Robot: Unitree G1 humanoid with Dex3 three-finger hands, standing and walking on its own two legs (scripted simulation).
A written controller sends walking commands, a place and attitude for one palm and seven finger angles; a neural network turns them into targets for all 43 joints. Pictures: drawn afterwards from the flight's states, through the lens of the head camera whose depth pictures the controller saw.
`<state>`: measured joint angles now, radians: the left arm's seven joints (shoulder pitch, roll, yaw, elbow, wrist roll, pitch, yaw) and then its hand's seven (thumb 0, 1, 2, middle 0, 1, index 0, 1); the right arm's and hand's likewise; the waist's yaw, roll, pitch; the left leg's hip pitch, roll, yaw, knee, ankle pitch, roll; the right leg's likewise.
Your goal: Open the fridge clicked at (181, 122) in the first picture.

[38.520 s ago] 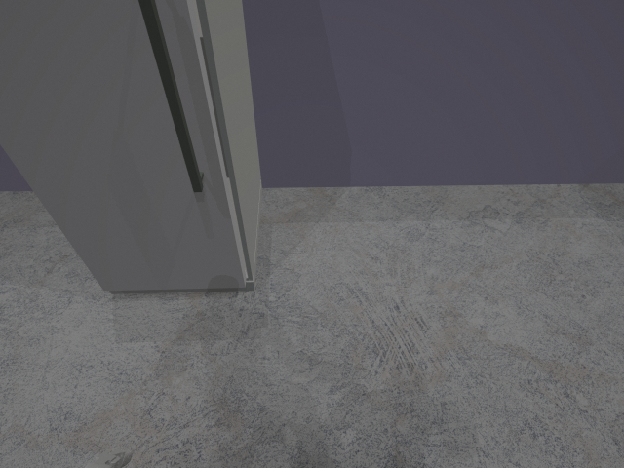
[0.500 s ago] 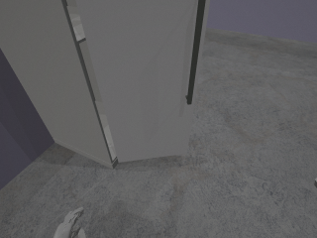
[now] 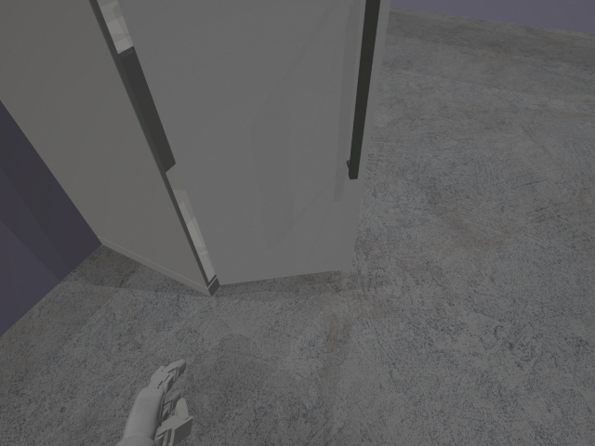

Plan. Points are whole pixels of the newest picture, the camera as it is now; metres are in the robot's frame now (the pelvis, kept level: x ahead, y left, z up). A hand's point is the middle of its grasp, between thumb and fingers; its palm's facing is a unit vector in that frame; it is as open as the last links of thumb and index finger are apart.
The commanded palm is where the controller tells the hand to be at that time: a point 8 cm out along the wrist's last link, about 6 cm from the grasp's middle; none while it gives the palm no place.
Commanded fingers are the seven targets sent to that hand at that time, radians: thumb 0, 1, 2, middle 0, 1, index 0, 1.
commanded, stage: stop stepping back and stand still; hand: right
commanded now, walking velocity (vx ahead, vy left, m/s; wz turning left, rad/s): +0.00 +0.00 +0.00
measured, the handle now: (360, 85) +0.80 -0.10 +0.09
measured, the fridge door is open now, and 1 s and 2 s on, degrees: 55 55 55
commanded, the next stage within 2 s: let the arm hang, fingers relaxed in 0.14 s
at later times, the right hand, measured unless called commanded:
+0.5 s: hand out of the picture +0.08 -0.18 -0.15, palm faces -0.02 +0.97 -0.23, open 7.4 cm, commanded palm none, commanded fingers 0.00 -0.90 -0.90 0.20 0.30 0.20 0.30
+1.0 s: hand out of the picture +0.00 -0.19 -0.17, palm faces -0.02 +0.97 -0.25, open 7.3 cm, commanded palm none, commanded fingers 0.00 -0.90 -0.90 0.20 0.30 0.20 0.30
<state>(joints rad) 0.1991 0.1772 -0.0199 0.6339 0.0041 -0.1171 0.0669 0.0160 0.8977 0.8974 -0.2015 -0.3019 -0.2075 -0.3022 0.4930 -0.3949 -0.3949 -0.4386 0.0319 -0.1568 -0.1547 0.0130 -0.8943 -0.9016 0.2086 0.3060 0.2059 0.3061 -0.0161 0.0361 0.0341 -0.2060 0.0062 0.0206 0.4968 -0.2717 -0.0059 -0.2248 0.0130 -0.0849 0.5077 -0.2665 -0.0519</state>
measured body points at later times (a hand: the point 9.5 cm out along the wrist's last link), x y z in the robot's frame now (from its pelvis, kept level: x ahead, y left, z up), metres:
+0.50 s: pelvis -0.02 +0.01 -0.01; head -0.02 +0.00 +0.44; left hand +0.09 +0.27 -0.13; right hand +0.08 -0.23 -0.13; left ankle +0.00 +0.12 -0.74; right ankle +0.01 -0.08 -0.74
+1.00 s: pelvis -0.02 +0.01 +0.01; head +0.00 +0.01 +0.45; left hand -0.02 +0.23 -0.16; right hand +0.00 -0.24 -0.15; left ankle +0.00 +0.12 -0.74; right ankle +0.01 -0.08 -0.74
